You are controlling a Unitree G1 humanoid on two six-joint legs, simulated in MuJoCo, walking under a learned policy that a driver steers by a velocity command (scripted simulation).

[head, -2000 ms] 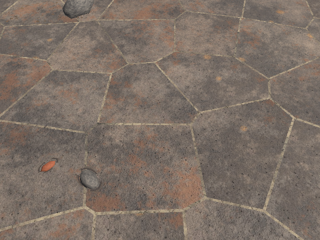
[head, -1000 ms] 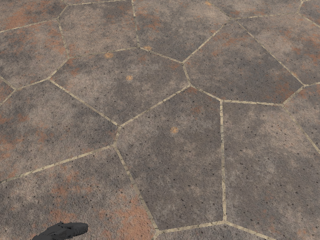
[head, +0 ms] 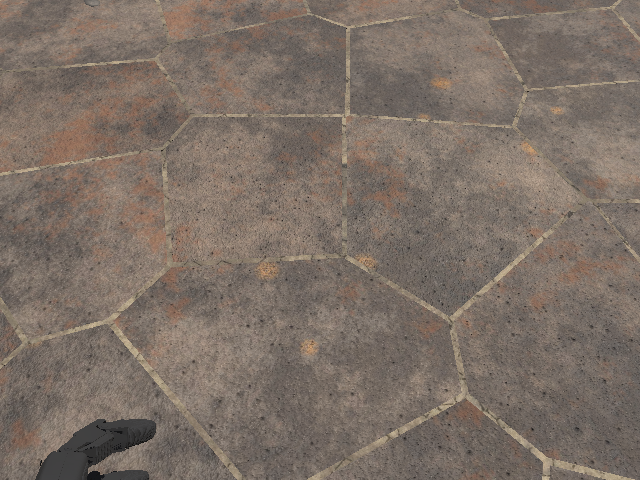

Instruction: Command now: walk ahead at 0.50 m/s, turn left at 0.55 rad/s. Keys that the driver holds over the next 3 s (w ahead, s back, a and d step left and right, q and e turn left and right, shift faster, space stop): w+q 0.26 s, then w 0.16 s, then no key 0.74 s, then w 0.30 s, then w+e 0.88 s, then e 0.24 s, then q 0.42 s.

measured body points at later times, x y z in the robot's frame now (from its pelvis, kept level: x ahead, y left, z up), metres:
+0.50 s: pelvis +0.26 +0.05 -0.01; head +0.31 +0.06 +0.44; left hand +0.16 +0.32 -0.14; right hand +0.56 -0.10 -0.07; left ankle +0.36 +0.17 -0.73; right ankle +0.10 -0.12 -0.71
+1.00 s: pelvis +0.40 +0.06 +0.01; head +0.41 +0.05 +0.46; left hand +0.44 +0.35 -0.11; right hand +0.58 -0.14 -0.12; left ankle +0.36 +0.18 -0.73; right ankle +0.47 -0.04 -0.73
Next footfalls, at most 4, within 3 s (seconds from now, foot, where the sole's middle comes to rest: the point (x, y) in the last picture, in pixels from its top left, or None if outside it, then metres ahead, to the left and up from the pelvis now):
0.48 left None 0.39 0.19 -0.76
0.86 right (328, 464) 0.51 -0.03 -0.76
1.84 right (281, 335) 0.82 0.05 -0.76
2.32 left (203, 246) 1.11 0.24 -0.76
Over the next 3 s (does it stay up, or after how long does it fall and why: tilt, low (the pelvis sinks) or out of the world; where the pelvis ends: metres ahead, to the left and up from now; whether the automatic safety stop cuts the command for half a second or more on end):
stays up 1.09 0.10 0.01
